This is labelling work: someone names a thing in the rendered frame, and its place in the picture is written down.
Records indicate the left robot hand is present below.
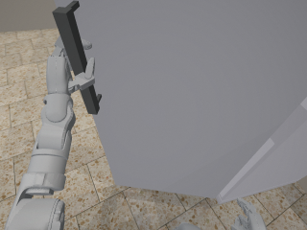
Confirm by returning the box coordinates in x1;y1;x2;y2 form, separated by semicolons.
46;35;95;96

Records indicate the robot left forearm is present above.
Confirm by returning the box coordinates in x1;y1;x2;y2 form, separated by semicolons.
4;93;76;230

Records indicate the right robot hand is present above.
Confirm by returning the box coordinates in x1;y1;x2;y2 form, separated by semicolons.
231;197;268;230

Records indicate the handle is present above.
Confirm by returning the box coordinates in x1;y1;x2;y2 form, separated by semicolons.
52;0;102;115

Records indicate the robot left upper arm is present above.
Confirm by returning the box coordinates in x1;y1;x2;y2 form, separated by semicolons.
8;198;65;230

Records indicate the fridge door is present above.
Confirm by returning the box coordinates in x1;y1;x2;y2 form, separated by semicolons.
54;0;307;198

